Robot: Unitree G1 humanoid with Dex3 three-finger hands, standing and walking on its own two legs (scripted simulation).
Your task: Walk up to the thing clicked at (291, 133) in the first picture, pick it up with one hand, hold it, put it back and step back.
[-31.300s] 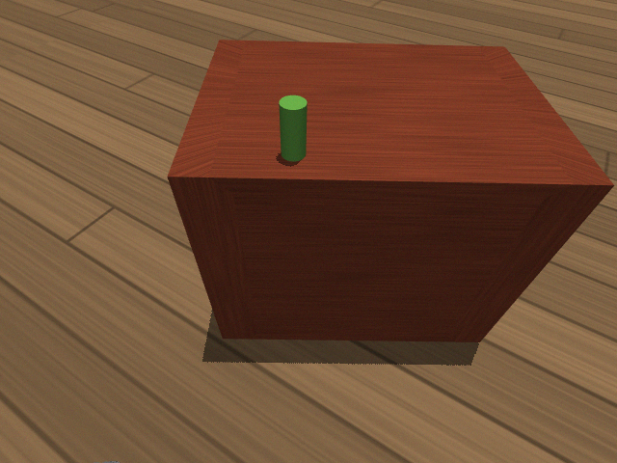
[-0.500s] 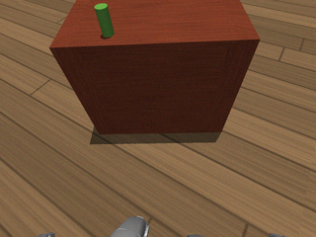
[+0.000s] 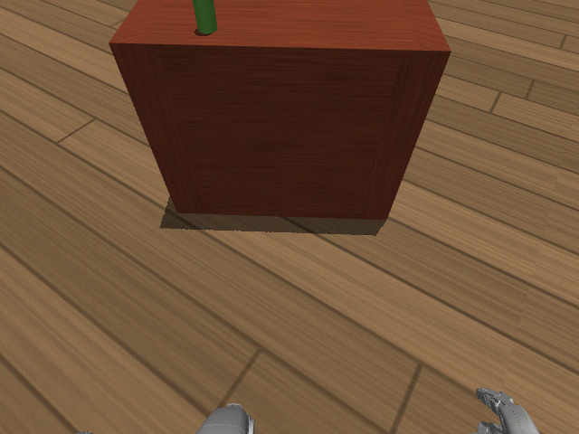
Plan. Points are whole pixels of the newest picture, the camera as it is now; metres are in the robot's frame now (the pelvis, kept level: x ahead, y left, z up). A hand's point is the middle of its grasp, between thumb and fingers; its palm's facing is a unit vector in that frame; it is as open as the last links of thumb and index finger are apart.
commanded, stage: step back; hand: left
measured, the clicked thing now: (203, 5) +1.10 +0.29 +0.06
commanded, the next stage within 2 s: stand in 0.94 s
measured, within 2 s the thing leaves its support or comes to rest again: neither
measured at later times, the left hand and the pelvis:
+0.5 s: hand out of the picture +0.03 +0.32 -0.13, palm faces +0.03 -0.92 -0.40, open 7.4 cm; pelvis -0.01 +0.04 +0.01, yaw +3 degrees
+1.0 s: hand (97, 424) +0.14 +0.29 -0.14, palm faces +0.05 -0.94 -0.34, open 7.4 cm; pelvis +0.04 +0.04 +0.01, yaw +3 degrees
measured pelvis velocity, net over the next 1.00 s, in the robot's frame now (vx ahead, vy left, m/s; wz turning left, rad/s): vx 0.04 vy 0.04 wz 0.05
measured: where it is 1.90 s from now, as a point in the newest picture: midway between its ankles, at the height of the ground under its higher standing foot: outside the picture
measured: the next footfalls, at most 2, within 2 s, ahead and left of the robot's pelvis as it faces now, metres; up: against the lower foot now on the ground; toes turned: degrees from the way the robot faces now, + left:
left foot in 0.30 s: +0.04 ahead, +0.16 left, +0.00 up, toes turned +3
right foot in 0.64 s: +0.12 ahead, -0.09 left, +0.00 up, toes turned +0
